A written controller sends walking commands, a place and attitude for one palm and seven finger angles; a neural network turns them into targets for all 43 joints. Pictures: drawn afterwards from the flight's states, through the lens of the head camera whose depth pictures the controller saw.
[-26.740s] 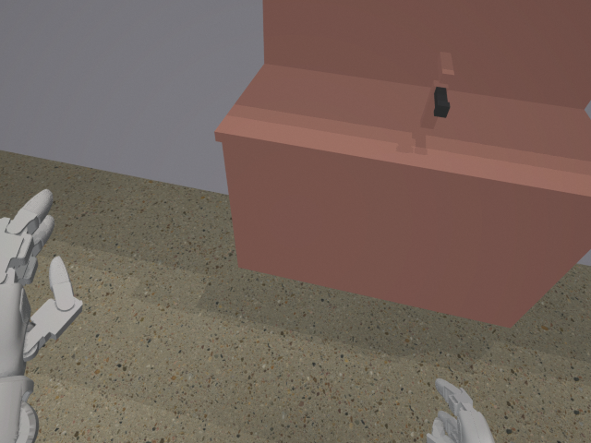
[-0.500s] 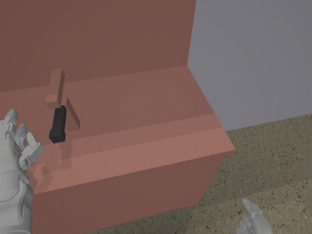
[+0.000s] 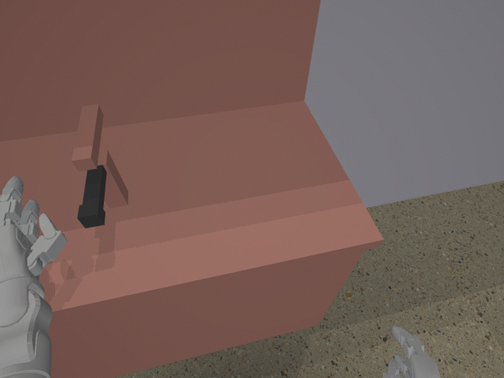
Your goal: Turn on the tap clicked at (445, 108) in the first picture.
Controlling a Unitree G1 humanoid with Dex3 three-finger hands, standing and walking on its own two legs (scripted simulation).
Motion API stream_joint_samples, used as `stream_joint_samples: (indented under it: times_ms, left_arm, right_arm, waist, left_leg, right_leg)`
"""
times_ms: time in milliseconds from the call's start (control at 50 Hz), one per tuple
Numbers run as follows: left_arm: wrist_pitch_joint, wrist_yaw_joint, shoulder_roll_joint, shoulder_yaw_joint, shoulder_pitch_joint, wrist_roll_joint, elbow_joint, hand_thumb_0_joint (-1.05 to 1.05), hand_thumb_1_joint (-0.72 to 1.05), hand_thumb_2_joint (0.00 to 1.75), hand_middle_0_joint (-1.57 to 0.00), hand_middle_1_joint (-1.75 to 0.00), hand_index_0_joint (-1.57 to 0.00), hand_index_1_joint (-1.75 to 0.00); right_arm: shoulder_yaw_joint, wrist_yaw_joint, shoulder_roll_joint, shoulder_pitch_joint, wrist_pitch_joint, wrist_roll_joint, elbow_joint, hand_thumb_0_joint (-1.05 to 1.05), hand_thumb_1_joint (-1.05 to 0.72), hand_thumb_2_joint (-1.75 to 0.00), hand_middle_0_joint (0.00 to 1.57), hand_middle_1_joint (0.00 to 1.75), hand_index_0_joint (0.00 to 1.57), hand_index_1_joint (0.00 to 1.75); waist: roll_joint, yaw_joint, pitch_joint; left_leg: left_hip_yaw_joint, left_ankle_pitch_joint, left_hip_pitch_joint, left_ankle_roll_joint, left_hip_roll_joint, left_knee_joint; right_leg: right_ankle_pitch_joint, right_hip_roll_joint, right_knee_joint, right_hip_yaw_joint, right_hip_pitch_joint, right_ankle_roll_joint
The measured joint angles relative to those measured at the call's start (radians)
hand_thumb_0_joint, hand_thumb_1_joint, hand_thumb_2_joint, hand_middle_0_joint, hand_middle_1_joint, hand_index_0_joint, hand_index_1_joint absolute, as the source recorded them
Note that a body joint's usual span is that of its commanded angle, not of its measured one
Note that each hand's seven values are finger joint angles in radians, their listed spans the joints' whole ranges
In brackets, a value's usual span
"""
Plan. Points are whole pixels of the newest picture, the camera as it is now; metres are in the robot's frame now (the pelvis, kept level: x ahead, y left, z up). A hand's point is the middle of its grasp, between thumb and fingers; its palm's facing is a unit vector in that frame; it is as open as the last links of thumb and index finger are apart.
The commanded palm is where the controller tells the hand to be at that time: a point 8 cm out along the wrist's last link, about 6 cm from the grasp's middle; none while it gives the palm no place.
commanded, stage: push the lever round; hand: left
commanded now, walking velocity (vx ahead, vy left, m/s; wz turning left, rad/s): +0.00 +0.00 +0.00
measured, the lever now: (91, 215) +0.32 +0.28 +0.08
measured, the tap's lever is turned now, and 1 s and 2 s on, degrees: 0 11 37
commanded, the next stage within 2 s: none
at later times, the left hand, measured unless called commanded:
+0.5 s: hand (81, 227) +0.30 +0.29 +0.08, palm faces +0.51 -0.85 -0.08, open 7.8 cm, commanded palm +0.26 +0.32 +0.07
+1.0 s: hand (101, 225) +0.31 +0.26 +0.08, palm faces +0.54 -0.84 -0.07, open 7.7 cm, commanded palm +0.27 +0.29 +0.07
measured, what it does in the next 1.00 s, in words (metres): stands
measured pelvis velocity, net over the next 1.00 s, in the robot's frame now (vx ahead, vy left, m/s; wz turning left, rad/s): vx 0.01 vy -0.01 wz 0.00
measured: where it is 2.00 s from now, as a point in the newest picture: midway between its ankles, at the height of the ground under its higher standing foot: outside the picture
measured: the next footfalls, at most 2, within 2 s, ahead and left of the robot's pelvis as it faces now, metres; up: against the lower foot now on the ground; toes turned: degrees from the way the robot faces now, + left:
none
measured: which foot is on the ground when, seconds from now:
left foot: down 0.00-1.00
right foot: down 0.00-1.00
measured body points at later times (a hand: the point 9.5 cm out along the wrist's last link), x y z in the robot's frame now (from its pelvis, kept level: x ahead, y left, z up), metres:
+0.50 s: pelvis +0.00 +0.00 +0.00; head +0.03 +0.00 +0.45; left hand +0.27 +0.33 +0.08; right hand +0.16 -0.25 -0.10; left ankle +0.02 +0.11 -0.72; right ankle +0.02 -0.10 -0.72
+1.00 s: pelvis +0.01 -0.01 +0.00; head +0.03 -0.01 +0.45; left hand +0.27 +0.31 +0.08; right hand +0.17 -0.25 -0.10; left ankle +0.02 +0.11 -0.72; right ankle +0.02 -0.11 -0.72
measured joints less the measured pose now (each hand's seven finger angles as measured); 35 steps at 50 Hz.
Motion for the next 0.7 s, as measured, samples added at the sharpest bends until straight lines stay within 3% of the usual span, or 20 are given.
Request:
stream_joint_samples:
  times_ms: [200,700]
  left_arm:
    - [0.004,0.006,-0.004,-0.010,0.008,0.001,-0.016,0.02,0.90,0.90,-0.15,-0.15,-0.15,-0.15]
    - [0.013,0.090,-0.051,-0.071,-0.012,0.036,-0.027,0.02,0.91,0.90,-0.15,-0.15,-0.15,-0.15]
  right_arm:
    - [0.001,0.008,0.007,0.004,0.004,-0.001,-0.020,0.01,-0.90,-0.89,0.20,0.30,0.21,0.30]
    - [0.000,0.017,0.005,0.008,0.025,-0.007,-0.016,0.01,-0.91,-0.89,0.20,0.30,0.21,0.30]
  waist:
    - [0.004,-0.003,-0.011]
    - [0.007,-0.008,-0.013]
  left_leg:
    - [0.004,-0.002,0.003,0.000,0.002,-0.002]
    - [0.002,-0.006,0.008,-0.006,0.005,-0.007]
  right_leg:
    - [0.001,0.002,-0.003,0.005,0.002,0.001]
    - [-0.007,0.005,-0.001,0.003,0.004,-0.005]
